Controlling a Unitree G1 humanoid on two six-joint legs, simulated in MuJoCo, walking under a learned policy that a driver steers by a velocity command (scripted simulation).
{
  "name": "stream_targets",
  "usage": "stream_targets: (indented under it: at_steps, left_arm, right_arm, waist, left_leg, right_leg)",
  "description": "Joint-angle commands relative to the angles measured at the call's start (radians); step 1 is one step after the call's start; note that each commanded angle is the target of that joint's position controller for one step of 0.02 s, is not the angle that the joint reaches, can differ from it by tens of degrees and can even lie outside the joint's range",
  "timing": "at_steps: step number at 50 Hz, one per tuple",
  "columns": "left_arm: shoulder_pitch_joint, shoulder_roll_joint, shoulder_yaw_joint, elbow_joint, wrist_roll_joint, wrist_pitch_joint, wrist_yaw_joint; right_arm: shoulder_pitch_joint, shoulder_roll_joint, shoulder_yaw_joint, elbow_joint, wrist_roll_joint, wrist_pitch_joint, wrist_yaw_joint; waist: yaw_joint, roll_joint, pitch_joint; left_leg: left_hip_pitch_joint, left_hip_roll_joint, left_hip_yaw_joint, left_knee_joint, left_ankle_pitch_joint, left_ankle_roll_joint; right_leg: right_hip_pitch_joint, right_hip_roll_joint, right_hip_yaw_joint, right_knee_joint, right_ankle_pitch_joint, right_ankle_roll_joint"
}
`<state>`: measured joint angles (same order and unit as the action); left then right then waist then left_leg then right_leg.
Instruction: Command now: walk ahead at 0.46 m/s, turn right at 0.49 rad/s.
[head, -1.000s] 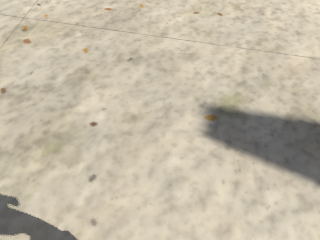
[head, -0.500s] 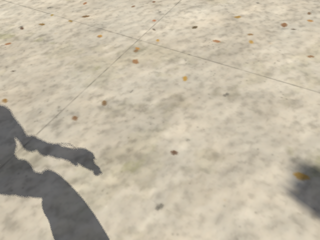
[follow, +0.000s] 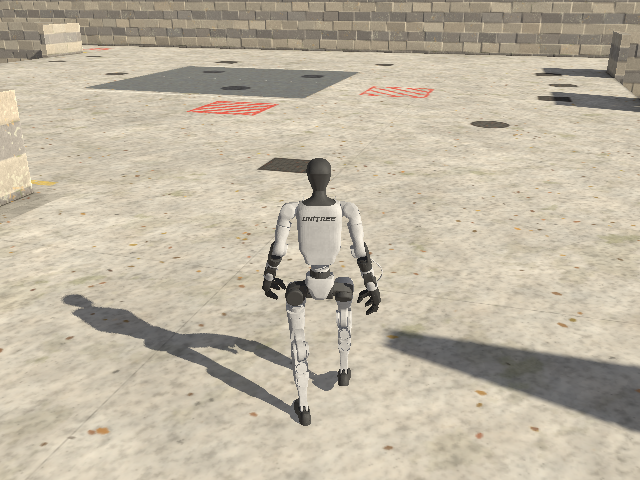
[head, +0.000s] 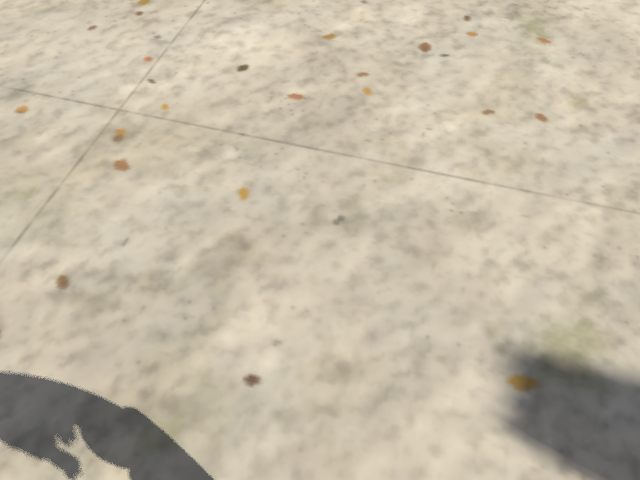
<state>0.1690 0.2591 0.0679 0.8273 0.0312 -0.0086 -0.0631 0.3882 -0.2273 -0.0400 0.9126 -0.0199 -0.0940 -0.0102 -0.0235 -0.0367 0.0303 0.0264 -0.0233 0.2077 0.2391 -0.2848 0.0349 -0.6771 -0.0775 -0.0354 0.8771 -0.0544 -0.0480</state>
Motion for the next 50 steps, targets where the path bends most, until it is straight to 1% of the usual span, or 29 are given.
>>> stream_targets:
  at_steps: [1,3,5,6,7,8,9,10,11,12,13,14,17,23,26,28,32,34,35,36,37,38,39,40,41,43,44,47,50]
  left_arm:
    - [-0.106,-0.002,-0.019,-0.097,0.004,-0.011,-0.017]
    - [-0.101,0.008,-0.018,-0.102,0.012,-0.015,-0.014]
    - [0.001,0.034,-0.008,-0.078,0.019,-0.019,-0.002]
    - [0.097,0.057,0.002,-0.054,0.022,-0.027,0.005]
    - [0.216,0.091,0.019,-0.017,0.032,-0.039,0.019]
    - [0.257,0.190,0.044,-0.008,0.031,-0.046,0.036]
    - [0.226,0.308,0.072,-0.042,0.003,-0.035,0.038]
    - [0.229,0.274,0.074,-0.067,-0.037,-0.015,0.050]
    - [0.146,0.217,0.058,-0.071,-0.039,-0.007,0.061]
    - [0.094,0.152,0.039,-0.070,-0.039,-0.001,0.066]
    - [0.066,0.121,0.029,-0.071,-0.044,0.001,0.071]
    - [0.045,0.104,0.023,-0.074,-0.039,0.003,0.072]
    - [0.049,0.149,0.035,-0.079,-0.020,-0.009,0.059]
    - [0.084,0.166,0.046,-0.091,-0.018,0.017,0.064]
    - [0.110,0.168,0.050,-0.092,-0.014,0.027,0.067]
    - [0.119,0.170,0.053,-0.094,-0.011,0.031,0.067]
    - [0.107,0.180,0.057,-0.101,-0.005,0.039,0.061]
    - [0.081,0.181,0.058,-0.105,-0.010,0.044,0.058]
    - [0.058,0.179,0.057,-0.108,-0.017,0.047,0.059]
    - [0.035,0.166,0.053,-0.116,-0.029,0.047,0.062]
    - [0.078,0.100,0.036,-0.125,-0.036,0.044,0.064]
    - [0.107,0.104,0.039,-0.139,-0.035,0.040,0.072]
    - [0.095,0.185,0.057,-0.121,0.005,0.042,0.073]
    - [0.101,0.189,0.064,-0.107,0.002,0.045,0.067]
    - [0.117,0.178,0.063,-0.091,-0.001,0.055,0.060]
    - [0.134,0.165,0.057,-0.084,-0.008,0.071,0.037]
    - [0.116,0.160,0.053,-0.088,-0.014,0.075,0.032]
    - [0.043,0.141,0.040,-0.116,-0.020,0.082,0.025]
    - [0.003,0.127,0.030,-0.134,-0.021,0.087,0.019]
  right_arm:
    - [-0.047,-0.119,-0.021,-0.049,0.002,-0.018,-0.009]
    - [-0.027,-0.141,-0.025,-0.034,0.006,-0.009,-0.016]
    - [-0.032,-0.175,-0.035,-0.029,0.008,0.005,-0.026]
    - [-0.037,-0.189,-0.039,-0.032,0.009,0.016,-0.029]
    - [-0.048,-0.192,-0.040,-0.040,0.016,0.022,-0.026]
    - [-0.003,-0.133,-0.028,-0.068,0.013,0.023,-0.020]
    - [0.105,-0.080,-0.017,-0.116,0.036,0.035,-0.017]
    - [0.033,-0.134,-0.023,-0.109,0.007,0.041,-0.017]
    - [-0.043,-0.120,-0.017,-0.129,0.014,0.040,-0.015]
    - [-0.077,-0.116,-0.016,-0.129,0.005,0.039,-0.017]
    - [-0.089,-0.120,-0.018,-0.136,-0.011,0.053,-0.017]
    - [-0.059,-0.117,-0.018,-0.129,-0.020,0.076,-0.016]
    - [-0.044,-0.094,-0.015,-0.134,-0.016,0.110,-0.015]
    - [-0.188,-0.117,-0.023,-0.187,-0.013,0.132,-0.024]
    - [-0.240,-0.120,-0.022,-0.207,-0.006,0.132,-0.028]
    - [-0.256,-0.120,-0.020,-0.216,-0.001,0.127,-0.031]
    - [-0.245,-0.126,-0.015,-0.228,0.017,0.111,-0.036]
    - [-0.199,-0.129,-0.013,-0.224,0.026,0.102,-0.040]
    - [-0.159,-0.127,-0.012,-0.216,0.025,0.096,-0.043]
    - [-0.118,-0.142,-0.016,-0.208,0.017,0.087,-0.050]
    - [-0.141,-0.219,-0.030,-0.219,0.000,0.084,-0.058]
    - [-0.223,-0.303,-0.044,-0.255,-0.009,0.093,-0.054]
    - [-0.192,-0.255,-0.041,-0.249,-0.008,0.099,-0.047]
    - [-0.219,-0.189,-0.021,-0.256,0.002,0.099,-0.041]
    - [-0.257,-0.160,-0.013,-0.263,0.003,0.101,-0.037]
    - [-0.266,-0.158,-0.011,-0.273,-0.002,0.101,-0.040]
    - [-0.243,-0.160,-0.013,-0.269,-0.005,0.102,-0.038]
    - [-0.164,-0.178,-0.024,-0.248,-0.004,0.101,-0.036]
    - [-0.130,-0.199,-0.036,-0.234,-0.005,0.099,-0.031]
  waist:
    - [0.018,0.110,0.095]
    - [0.023,0.099,0.074]
    - [0.059,0.122,-0.001]
    - [0.096,0.121,-0.061]
    - [0.154,0.081,-0.134]
    - [0.134,-0.057,-0.219]
    - [0.065,-0.219,-0.403]
    - [0.110,-0.020,-0.436]
    - [0.090,-0.002,-0.280]
    - [0.054,0.051,-0.157]
    - [0.026,0.044,-0.102]
    - [0.002,0.034,-0.097]
    - [-0.016,0.033,-0.134]
    - [0.038,-0.036,-0.108]
    - [0.062,-0.052,-0.085]
    - [0.069,-0.063,-0.077]
    - [0.063,-0.082,-0.086]
    - [0.039,-0.091,-0.090]
    - [0.010,-0.083,-0.087]
    - [-0.016,-0.056,-0.084]
    - [0.025,0.116,-0.090]
    - [0.054,0.291,-0.055]
    - [0.036,0.185,-0.057]
    - [0.058,0.123,-0.048]
    - [0.076,0.110,-0.027]
    - [0.073,0.183,-0.042]
    - [0.058,0.180,-0.045]
    - [0.009,0.180,-0.048]
    - [-0.011,0.195,-0.053]
  left_leg:
    - [-0.115,0.265,-0.024,-0.093,0.519,0.094]
    - [-0.045,0.271,0.012,0.007,0.784,0.078]
    - [0.007,0.263,0.031,0.206,1.041,0.055]
    - [-0.007,0.259,0.028,0.369,1.034,0.047]
    - [-0.079,0.227,0.035,0.602,0.857,0.018]
    - [-0.299,0.142,0.038,0.919,0.204,-0.019]
    - [-0.603,-0.040,-0.091,1.295,-0.391,-0.067]
    - [-0.638,0.022,-0.241,1.294,-0.279,-0.064]
    - [-0.668,0.061,-0.242,1.251,-0.192,-0.062]
    - [-0.654,0.094,-0.241,1.148,-0.148,-0.063]
    - [-0.615,0.111,-0.248,1.072,-0.134,-0.069]
    - [-0.551,0.110,-0.244,1.027,-0.124,-0.076]
    - [-0.495,0.087,-0.231,0.935,-0.088,-0.087]
    - [-0.588,0.078,-0.266,0.770,-0.018,-0.100]
    - [-0.608,0.061,-0.286,0.688,-0.033,-0.098]
    - [-0.589,0.042,-0.291,0.633,-0.060,-0.090]
    - [-0.481,-0.011,-0.290,0.506,-0.125,-0.061]
    - [-0.385,-0.033,-0.287,0.381,-0.124,-0.042]
    - [-0.304,-0.036,-0.281,0.256,-0.064,-0.034]
    - [-0.191,0.001,-0.302,0.099,0.025,-0.025]
    - [-0.106,0.201,-0.483,-0.017,-0.003,0.024]
    - [-0.109,0.420,-0.735,-0.035,0.206,0.149]
    - [-0.163,0.438,-0.679,0.019,0.373,0.219]
    - [-0.188,0.376,-0.576,0.043,0.438,0.207]
    - [-0.202,0.304,-0.467,0.058,0.463,0.171]
    - [-0.152,0.238,-0.354,0.087,0.557,0.142]
    - [-0.130,0.230,-0.326,0.096,0.585,0.143]
    - [-0.032,0.256,-0.310,0.113,0.618,0.162]
    - [-0.002,0.288,-0.295,0.120,0.612,0.175]
  right_leg:
    - [0.076,0.006,-0.046,-0.171,0.071,-0.019]
    - [0.135,0.052,-0.091,-0.233,0.039,-0.045]
    - [0.249,0.126,-0.125,-0.252,-0.038,-0.080]
    - [0.358,0.154,-0.111,-0.289,-0.045,-0.104]
    - [0.527,0.164,-0.080,-0.388,0.056,-0.132]
    - [0.751,-0.038,0.133,-0.345,0.419,-0.181]
    - [1.023,-0.342,0.622,-0.348,0.893,-0.414]
    - [0.963,-0.302,0.563,-0.409,0.799,-0.406]
    - [0.818,-0.265,0.456,-0.446,0.680,-0.377]
    - [0.669,-0.201,0.387,-0.491,0.594,-0.317]
    - [0.569,-0.145,0.337,-0.517,0.556,-0.276]
    - [0.490,-0.115,0.297,-0.537,0.530,-0.254]
    - [0.419,-0.072,0.272,-0.545,0.505,-0.232]
    - [0.437,-0.043,0.388,-0.595,0.016,-0.190]
    - [0.474,-0.044,0.457,-0.595,-0.107,-0.184]
    - [0.491,-0.043,0.489,-0.577,-0.090,-0.183]
    - [0.505,-0.037,0.550,-0.523,0.083,-0.176]
    - [0.494,-0.024,0.579,-0.499,0.153,-0.153]
    - [0.465,0.001,0.576,-0.478,0.132,-0.123]
    - [0.398,0.045,0.551,-0.437,0.038,-0.074]
    - [0.297,0.144,0.423,-0.286,-0.260,-0.009]
    - [0.115,0.307,0.182,-0.096,-0.520,0.032]
    - [0.138,0.214,0.163,0.106,-0.533,0.048]
    - [0.159,0.197,0.168,0.177,-0.484,0.054]
    - [0.168,0.188,0.160,0.236,-0.427,0.065]
    - [0.139,0.185,0.129,0.313,-0.377,0.089]
    - [0.128,0.180,0.113,0.312,-0.368,0.100]
    - [0.085,0.157,0.092,0.233,-0.365,0.121]
    - [0.110,0.129,0.069,0.126,-0.383,0.119]
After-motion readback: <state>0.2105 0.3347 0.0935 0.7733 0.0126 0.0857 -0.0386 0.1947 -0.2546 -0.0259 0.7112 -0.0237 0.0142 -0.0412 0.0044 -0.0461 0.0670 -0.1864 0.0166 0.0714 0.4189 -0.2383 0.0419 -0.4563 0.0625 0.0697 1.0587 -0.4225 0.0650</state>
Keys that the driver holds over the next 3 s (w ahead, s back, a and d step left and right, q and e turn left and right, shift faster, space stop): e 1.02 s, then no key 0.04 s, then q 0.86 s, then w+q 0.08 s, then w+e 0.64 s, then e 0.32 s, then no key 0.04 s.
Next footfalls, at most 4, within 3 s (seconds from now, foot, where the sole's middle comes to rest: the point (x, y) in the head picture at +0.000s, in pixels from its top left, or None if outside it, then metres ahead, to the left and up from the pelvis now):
0.16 right None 0.25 -0.09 -0.78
0.74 left None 0.30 0.08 -0.78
1.18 right None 0.17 -0.09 -0.78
1.62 left None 0.25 0.10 -0.78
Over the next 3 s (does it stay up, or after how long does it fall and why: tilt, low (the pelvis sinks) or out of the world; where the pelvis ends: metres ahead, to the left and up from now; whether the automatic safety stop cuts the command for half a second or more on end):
stays up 0.54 -0.08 0.00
